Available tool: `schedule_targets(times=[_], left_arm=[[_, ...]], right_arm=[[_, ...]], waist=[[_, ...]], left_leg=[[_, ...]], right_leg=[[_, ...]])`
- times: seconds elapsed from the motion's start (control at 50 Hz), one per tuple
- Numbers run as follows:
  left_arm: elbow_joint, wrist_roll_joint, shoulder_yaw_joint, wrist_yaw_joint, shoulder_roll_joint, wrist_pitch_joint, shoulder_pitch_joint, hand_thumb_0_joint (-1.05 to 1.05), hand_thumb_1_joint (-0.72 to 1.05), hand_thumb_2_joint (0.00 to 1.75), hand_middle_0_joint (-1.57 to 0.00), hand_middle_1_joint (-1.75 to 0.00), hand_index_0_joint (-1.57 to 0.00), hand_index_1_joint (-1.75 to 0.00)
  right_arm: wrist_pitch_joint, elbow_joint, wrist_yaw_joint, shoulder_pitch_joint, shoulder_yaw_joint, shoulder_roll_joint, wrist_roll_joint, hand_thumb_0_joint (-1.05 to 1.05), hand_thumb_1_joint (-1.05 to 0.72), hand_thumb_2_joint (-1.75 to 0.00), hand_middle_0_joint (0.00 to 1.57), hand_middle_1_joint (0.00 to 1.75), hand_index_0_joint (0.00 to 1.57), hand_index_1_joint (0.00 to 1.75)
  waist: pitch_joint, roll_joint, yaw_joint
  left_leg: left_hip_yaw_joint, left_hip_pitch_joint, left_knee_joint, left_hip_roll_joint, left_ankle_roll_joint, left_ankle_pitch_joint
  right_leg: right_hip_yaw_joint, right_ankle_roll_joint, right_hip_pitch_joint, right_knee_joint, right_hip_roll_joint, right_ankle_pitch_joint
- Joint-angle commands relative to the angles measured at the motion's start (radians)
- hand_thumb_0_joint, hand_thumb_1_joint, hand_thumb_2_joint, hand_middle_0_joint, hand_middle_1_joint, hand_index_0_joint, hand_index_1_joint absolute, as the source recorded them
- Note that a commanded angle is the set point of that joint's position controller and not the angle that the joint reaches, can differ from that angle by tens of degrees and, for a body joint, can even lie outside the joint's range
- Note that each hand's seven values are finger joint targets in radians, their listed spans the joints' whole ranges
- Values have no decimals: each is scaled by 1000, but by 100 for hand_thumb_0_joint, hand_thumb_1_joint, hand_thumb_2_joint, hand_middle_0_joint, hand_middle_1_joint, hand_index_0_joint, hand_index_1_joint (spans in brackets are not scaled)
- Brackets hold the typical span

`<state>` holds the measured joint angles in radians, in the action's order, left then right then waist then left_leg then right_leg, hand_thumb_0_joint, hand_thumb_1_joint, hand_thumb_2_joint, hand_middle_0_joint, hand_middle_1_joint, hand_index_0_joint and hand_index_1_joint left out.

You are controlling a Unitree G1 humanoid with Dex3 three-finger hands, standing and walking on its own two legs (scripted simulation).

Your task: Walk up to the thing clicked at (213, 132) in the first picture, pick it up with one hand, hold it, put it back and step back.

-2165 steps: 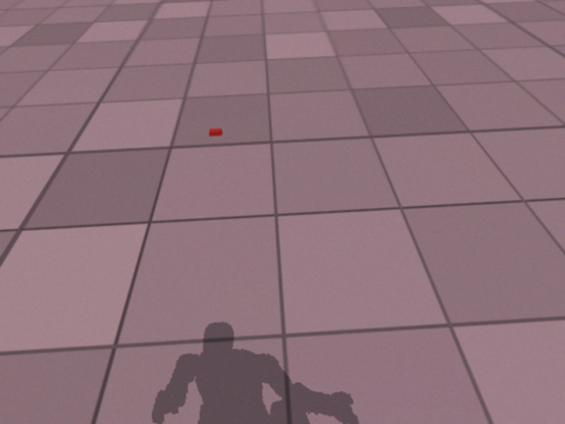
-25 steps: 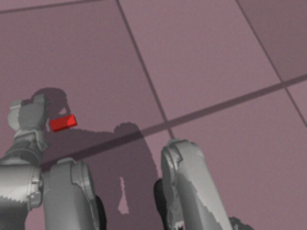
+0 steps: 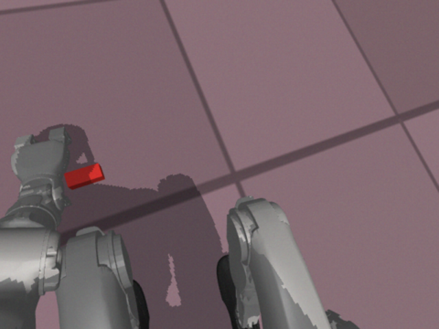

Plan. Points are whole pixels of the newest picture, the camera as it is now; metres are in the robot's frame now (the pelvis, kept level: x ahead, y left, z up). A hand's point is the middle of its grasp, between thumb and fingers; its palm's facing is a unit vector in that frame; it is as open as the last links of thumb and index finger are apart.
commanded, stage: approach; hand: left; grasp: from above
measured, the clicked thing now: (85, 176) +0.47 +0.23 -0.30
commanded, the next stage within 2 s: rest palm in 0.36 s
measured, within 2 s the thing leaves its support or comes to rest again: neither
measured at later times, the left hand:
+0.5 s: hand (74, 169) +0.46 +0.22 -0.19, palm faces -0.44 -0.15 -0.88, open 13.8 cm
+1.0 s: hand (79, 169) +0.47 +0.22 -0.23, palm faces -0.41 -0.12 -0.90, open 13.3 cm
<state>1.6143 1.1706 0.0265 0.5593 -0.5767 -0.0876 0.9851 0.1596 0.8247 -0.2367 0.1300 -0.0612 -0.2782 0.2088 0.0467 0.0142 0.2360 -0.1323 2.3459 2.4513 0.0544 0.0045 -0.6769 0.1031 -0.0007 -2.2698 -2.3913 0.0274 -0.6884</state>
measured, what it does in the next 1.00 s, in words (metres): stands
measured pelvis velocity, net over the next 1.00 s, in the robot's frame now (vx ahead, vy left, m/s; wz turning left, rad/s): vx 0.00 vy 0.00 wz -0.07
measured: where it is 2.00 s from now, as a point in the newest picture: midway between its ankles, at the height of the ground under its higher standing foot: (191, 328)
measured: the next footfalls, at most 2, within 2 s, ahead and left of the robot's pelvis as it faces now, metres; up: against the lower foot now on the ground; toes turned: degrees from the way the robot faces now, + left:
none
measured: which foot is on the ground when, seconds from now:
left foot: down 0.00-1.00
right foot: down 0.00-1.00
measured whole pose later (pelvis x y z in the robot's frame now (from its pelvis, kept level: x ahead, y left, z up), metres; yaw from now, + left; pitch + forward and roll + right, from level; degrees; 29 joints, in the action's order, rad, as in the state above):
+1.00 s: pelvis +0.00 +0.00 -0.01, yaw -4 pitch +31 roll -10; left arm 1.82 1.21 0.09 0.73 -0.71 -0.09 1.10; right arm 0.28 0.78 -0.35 0.09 -0.16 -0.32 0.29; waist -0.08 0.06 0.35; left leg -0.20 2.36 2.52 0.06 0.01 -0.71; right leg 0.16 0.01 -2.27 -2.40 0.05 -0.69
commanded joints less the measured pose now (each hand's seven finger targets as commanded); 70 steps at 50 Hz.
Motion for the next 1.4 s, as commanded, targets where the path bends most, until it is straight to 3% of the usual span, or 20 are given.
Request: schedule_targets(times=[0.0, 0.12, 0.2, 0.24, 0.38, 0.42, 0.46, 0.48, 0.5, 0.56, 0.62, 0.68, 0.82, 0.86, 0.92, 1.0, 1.06, 1.2, 1.28, 1.38], left_arm=[[-158, 6, -33, 53, -101, -7, 497, 0, -45, 91, -18, -91, -17, -92], [-50, 31, 0, 77, -133, 69, 475, 0, -48, 94, -16, -91, -15, -92], [-8, 6, 45, 72, -173, 121, 351, 0, -49, 94, -15, -91, -14, -93], [34, -3, 39, 63, -153, 137, 306, 0, -47, 91, -15, -93, -15, -93], [-93, -58, 84, 36, -213, 93, 325, 0, -50, 93, -12, -98, -12, -98], [-179, -44, 147, 44, -284, 63, 359, 0, -49, 93, -12, -98, -12, -97], [-145, -42, 13, 29, -86, 35, 352, 0, -53, 94, -9, -98, -9, -98], [-57, -43, 21, 29, -87, 23, 313, 0, -52, 95, -9, -95, -8, -96], [-44, -50, -23, 13, -39, 9, 320, 0, -52, 95, -9, -95, -8, -96], [-99, -53, -19, -3, -119, -28, 366, 0, -54, 99, -11, -93, -9, -95], [-33, -34, -72, 17, -67, -56, 404, 0, -49, 102, -15, -96, -13, -98], [23, 8, -20, 87, -154, -73, 374, 0, -44, 97, -16, -93, -15, -94], [114, 75, 48, 209, -217, -28, 346, 0, -37, 90, -19, -91, -19, -91], [152, 65, 38, 221, -197, -7, 331, 0, -36, 88, -20, -89, -20, -88], [88, 24, 69, 217, -256, 2, 356, 0, -37, 87, -19, -88, -19, -88], [132, -16, 17, 179, -199, 2, 304, 0, -38, 86, -19, -89, -19, -89], [83, -34, 28, 170, -246, -13, 311, 0, -36, 84, -21, -88, -21, -88], [132, -23, -21, 172, -215, -49, 295, 0, -35, 83, -22, -87, -22, -87], [133, -12, 13, 212, -268, -62, 286, 0, -34, 83, -24, -86, -23, -86], [172, 3, 16, 235, -278, -44, 281, 0, -31, 83, -27, -85, -26, -86]], right_arm=[[18, 7, 0, 223, 63, -246, 5, 0, -90, -90, 20, 30, 20, 30], [13, -4, -21, 227, 51, -257, 13, 0, -89, -89, 20, 30, 20, 30], [11, -30, -35, 221, 43, -260, 1, 0, -89, -89, 20, 30, 20, 30], [9, -37, -44, 220, 37, -247, 4, 0, -90, -89, 20, 30, 20, 30], [14, -34, -49, 229, 35, -236, -8, 0, -89, -89, 20, 30, 20, 30], [14, -32, -43, 255, 48, -252, -8, 0, -89, -89, 20, 30, 20, 30], [22, -30, -47, 236, 50, -227, -8, 0, -89, -90, 20, 30, 20, 30], [28, -7, -45, 254, 50, -239, -2, 0, -89, -90, 20, 30, 20, 30], [37, -18, -50, 258, 46, -240, 0, 0, -89, -90, 20, 30, 20, 30], [44, 11, -40, 282, 49, -258, -1, 0, -89, -90, 20, 30, 20, 30], [52, 9, -41, 269, 22, -258, 9, 0, -89, -90, 20, 30, 20, 30], [70, 3, -42, 241, 9, -273, 23, 0, -89, -90, 20, 30, 20, 30], [105, -13, -86, 201, -34, -290, 74, 0, -89, -90, 20, 30, 20, 30], [115, -20, -101, 193, -38, -296, 83, 0, -89, -90, 20, 30, 20, 30], [128, -19, -116, 192, -41, -305, 80, 0, -89, -90, 20, 30, 20, 30], [151, -24, -135, 181, -55, -297, 75, 0, -89, -90, 20, 30, 20, 30], [156, -18, -138, 199, -57, -314, 64, 0, -90, -90, 20, 30, 20, 30], [178, -29, -152, 202, -84, -321, 61, 0, -90, -90, 20, 30, 20, 30], [184, -27, -154, 206, -91, -344, 63, 0, -90, -90, 20, 30, 20, 30], [198, -44, -164, 193, -102, -344, 72, 0, -90, -90, 20, 30, 20, 30]], waist=[[650, -284, 98], [639, -299, 94], [650, -255, 53], [636, -221, 65], [652, -201, 51], [676, -253, 43], [663, -275, 80], [616, -215, 111], [555, -199, 124], [613, -214, 94], [548, -165, 143], [555, -222, 104], [512, -307, 132], [470, -278, 159], [547, -323, 138], [485, -287, 165], [543, -291, 143], [456, -275, 178], [467, -297, 160], [418, -289, 179]], left_leg=[[70, -497, -222, -26, -23, 115], [80, -468, -231, -30, -27, 132], [89, -404, -230, -33, -41, 167], [96, -374, -221, -33, -46, 187], [86, -329, -194, -28, -52, 159], [85, -390, -202, -29, -46, 145], [72, -443, -202, -25, -32, 126], [69, -416, -193, -28, -33, 109], [71, -367, -195, -36, -38, 81], [70, -398, -195, -35, -34, 114], [56, -367, -175, -34, -33, 100], [52, -418, -187, -32, -22, 112], [50, -455, -164, -22, -13, 186], [44, -418, -157, -21, -18, 154], [36, -462, -153, -14, -19, 188], [16, -431, -148, -10, -25, 168], [15, -443, -152, -11, -25, 182], [-13, -442, -156, -7, -18, 169], [-10, -435, -164, -6, -15, 167], [-14, -423, -157, -3, -13, 148]], right_leg=[[80, -31, 303, 278, 39, 202], [78, -33, 310, 280, 48, 226], [61, -23, 365, 288, 56, 248], [55, -18, 410, 281, 60, 275], [24, -15, 452, 284, 62, 213], [38, -22, 432, 278, 49, 200], [60, -34, 376, 267, 56, 188], [74, -28, 366, 279, 56, 176], [72, -27, 347, 284, 54, 150], [75, -24, 376, 290, 47, 175], [86, -20, 354, 280, 57, 177], [104, -28, 340, 256, 61, 202], [120, -21, 363, 224, 65, 294], [124, -16, 346, 241, 69, 270], [122, -14, 399, 236, 68, 302], [134, -10, 391, 236, 75, 294], [134, -9, 439, 247, 78, 306], [158, -13, 396, 228, 82, 305], [159, -14, 414, 246, 94, 300], [163, -11, 400, 243, 94, 285]])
